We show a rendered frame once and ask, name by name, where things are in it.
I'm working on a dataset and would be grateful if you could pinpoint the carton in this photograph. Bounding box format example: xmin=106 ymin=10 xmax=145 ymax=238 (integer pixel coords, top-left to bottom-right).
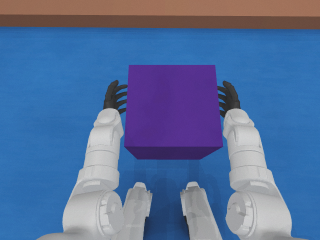
xmin=124 ymin=65 xmax=223 ymax=160

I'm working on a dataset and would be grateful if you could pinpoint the robot right forearm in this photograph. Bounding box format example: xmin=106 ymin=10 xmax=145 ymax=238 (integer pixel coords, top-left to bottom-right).
xmin=222 ymin=108 xmax=292 ymax=230

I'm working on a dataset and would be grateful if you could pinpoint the robot thigh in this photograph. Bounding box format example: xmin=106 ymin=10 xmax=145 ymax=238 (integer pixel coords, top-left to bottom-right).
xmin=180 ymin=186 xmax=223 ymax=240
xmin=110 ymin=186 xmax=153 ymax=240

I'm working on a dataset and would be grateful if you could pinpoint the left robot thigh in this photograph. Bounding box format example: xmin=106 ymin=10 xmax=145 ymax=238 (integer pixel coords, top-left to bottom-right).
xmin=110 ymin=186 xmax=153 ymax=240

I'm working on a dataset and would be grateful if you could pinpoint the right robot hand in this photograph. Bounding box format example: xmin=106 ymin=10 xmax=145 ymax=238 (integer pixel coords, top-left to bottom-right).
xmin=217 ymin=80 xmax=241 ymax=118

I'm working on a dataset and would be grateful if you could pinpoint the right robot upper arm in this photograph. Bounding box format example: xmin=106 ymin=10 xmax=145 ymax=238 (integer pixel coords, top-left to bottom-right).
xmin=225 ymin=189 xmax=308 ymax=240

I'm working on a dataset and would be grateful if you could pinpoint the left robot hand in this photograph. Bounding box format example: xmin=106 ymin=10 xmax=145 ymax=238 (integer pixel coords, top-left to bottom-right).
xmin=103 ymin=80 xmax=128 ymax=114

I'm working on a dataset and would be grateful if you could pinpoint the robot left forearm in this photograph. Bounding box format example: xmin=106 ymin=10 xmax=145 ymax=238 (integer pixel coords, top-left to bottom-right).
xmin=62 ymin=108 xmax=124 ymax=228

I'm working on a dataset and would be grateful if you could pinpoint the left robot upper arm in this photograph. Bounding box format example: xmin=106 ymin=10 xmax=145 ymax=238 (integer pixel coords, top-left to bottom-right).
xmin=36 ymin=189 xmax=125 ymax=240

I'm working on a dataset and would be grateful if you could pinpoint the right robot thigh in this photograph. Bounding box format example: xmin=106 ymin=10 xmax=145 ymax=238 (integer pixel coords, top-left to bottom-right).
xmin=180 ymin=186 xmax=223 ymax=240

